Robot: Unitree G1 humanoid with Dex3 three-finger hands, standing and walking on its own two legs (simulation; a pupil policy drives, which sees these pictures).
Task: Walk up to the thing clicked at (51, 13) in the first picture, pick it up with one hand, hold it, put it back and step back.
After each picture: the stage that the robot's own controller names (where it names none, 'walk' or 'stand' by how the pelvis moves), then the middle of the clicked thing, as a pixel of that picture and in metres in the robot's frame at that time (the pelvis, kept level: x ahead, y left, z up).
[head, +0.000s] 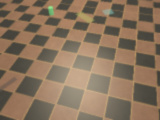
stand; (51, 10) +2.14 +0.53 -0.72
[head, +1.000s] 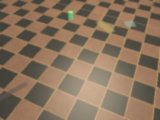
walk; (70, 15) +2.02 +0.26 -0.69
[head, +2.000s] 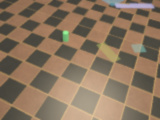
walk; (65, 36) +1.44 +0.20 -0.70
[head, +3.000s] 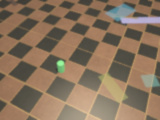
walk; (61, 66) +0.96 +0.23 -0.70
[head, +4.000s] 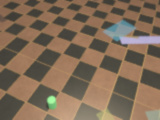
walk; (52, 103) +0.61 +0.23 -0.71
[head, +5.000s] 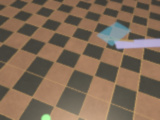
stand; out of the picture +0.44 +0.23 -0.71
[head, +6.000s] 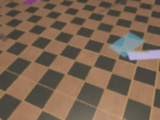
stand; out of the picture +0.39 +0.25 -0.72
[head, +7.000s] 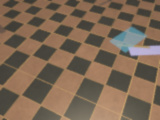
stand; out of the picture +0.37 +0.24 -0.71
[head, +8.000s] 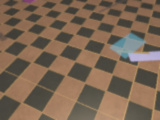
stand; out of the picture +0.36 +0.23 -0.72
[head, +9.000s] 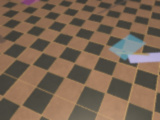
stand; out of the picture +0.34 +0.23 -0.73
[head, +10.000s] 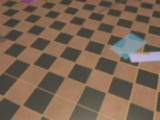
stand; out of the picture +0.33 +0.22 -0.73
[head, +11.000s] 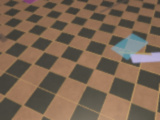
stand; out of the picture +0.33 +0.22 -0.72
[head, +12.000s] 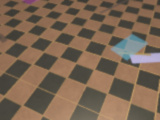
stand; out of the picture +0.33 +0.22 -0.72
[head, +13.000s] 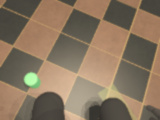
go down; (33, 81) +0.39 +0.27 -0.43
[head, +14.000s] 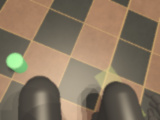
go down; (18, 63) +0.40 +0.31 -0.31
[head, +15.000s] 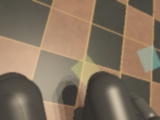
close in; out of the picture +0.36 +0.34 -0.24
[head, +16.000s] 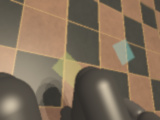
close; out of the picture +0.35 +0.35 -0.21
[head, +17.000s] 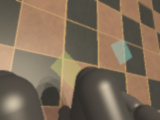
lift; out of the picture +0.32 +0.34 -0.21
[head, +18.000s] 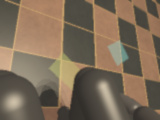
lift; out of the picture +0.32 +0.34 -0.21
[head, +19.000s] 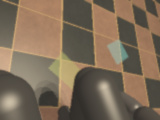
lift; out of the picture +0.31 +0.34 -0.21
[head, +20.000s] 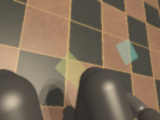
lift; out of the picture +0.29 +0.37 -0.20
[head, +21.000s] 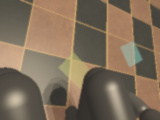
lift; out of the picture +0.27 +0.39 -0.20
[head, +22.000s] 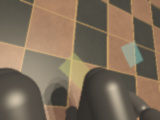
lift; out of the picture +0.26 +0.39 -0.20
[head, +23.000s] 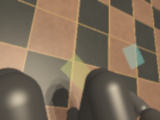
lift; out of the picture +0.26 +0.38 -0.20
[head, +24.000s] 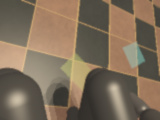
lift; out of the picture +0.26 +0.39 -0.21
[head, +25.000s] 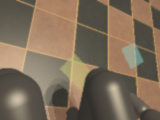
lift; out of the picture +0.26 +0.39 -0.20
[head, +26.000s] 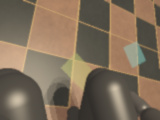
lift; out of the picture +0.26 +0.39 -0.21
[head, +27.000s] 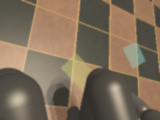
lift; out of the picture +0.26 +0.39 -0.20
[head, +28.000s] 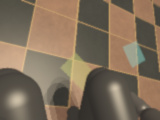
lift; out of the picture +0.26 +0.39 -0.20
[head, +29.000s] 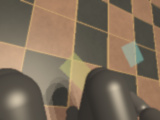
lift; out of the picture +0.26 +0.40 -0.20
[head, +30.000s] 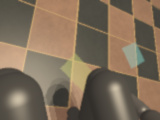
lift; out of the picture +0.26 +0.39 -0.20
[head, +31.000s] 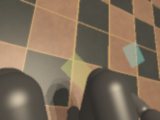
lift; out of the picture +0.26 +0.39 -0.20
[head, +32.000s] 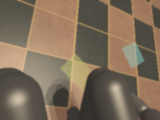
lift; out of the picture +0.26 +0.39 -0.20
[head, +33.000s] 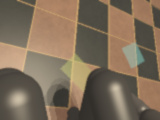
lift; out of the picture +0.26 +0.39 -0.20
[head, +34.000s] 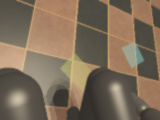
lift; out of the picture +0.26 +0.39 -0.20
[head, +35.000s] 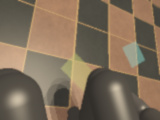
lift; out of the picture +0.26 +0.39 -0.20
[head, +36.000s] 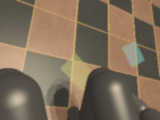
lift; out of the picture +0.26 +0.39 -0.20
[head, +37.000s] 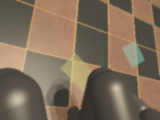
lift; out of the picture +0.26 +0.39 -0.20
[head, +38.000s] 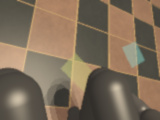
lift; out of the picture +0.26 +0.39 -0.20
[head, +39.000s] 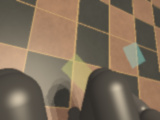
lift; out of the picture +0.26 +0.39 -0.20
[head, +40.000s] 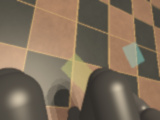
lift; out of the picture +0.26 +0.39 -0.20
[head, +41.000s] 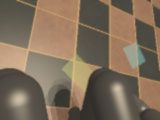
lift; out of the picture +0.26 +0.39 -0.20
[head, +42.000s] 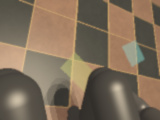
lift; out of the picture +0.26 +0.39 -0.20
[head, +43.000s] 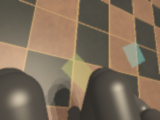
lift; out of the picture +0.27 +0.39 -0.20
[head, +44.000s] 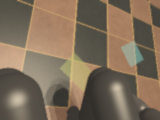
lift; out of the picture +0.27 +0.39 -0.20
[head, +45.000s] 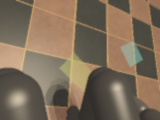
lift; out of the picture +0.27 +0.39 -0.20
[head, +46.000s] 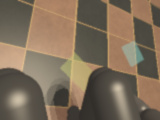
lift; out of the picture +0.27 +0.39 -0.20
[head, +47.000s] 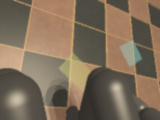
lift; out of the picture +0.27 +0.39 -0.20
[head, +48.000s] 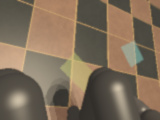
lift; out of the picture +0.27 +0.39 -0.20
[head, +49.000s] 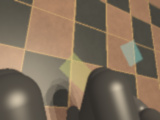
lift; out of the picture +0.27 +0.39 -0.20
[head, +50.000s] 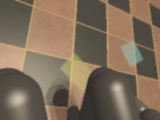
lift; out of the picture +0.27 +0.39 -0.20
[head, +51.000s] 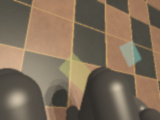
lift; out of the picture +0.27 +0.39 -0.20
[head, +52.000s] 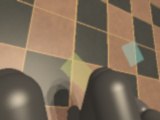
lift; out of the picture +0.27 +0.39 -0.20
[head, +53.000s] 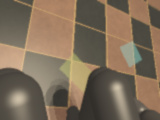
lift; out of the picture +0.27 +0.39 -0.20
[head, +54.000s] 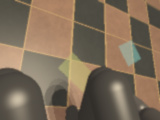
lift; out of the picture +0.27 +0.39 -0.20
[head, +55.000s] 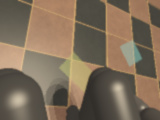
lift; out of the picture +0.27 +0.39 -0.20
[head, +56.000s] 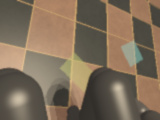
lift; out of the picture +0.27 +0.39 -0.20
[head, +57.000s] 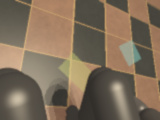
lift; out of the picture +0.27 +0.39 -0.20
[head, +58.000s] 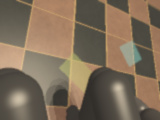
lift; out of the picture +0.27 +0.39 -0.20
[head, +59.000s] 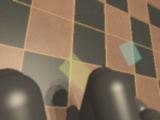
lift; out of the picture +0.27 +0.39 -0.20
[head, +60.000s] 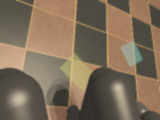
lift; out of the picture +0.27 +0.39 -0.20
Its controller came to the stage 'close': yes
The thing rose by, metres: 0.00
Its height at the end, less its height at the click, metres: +0.00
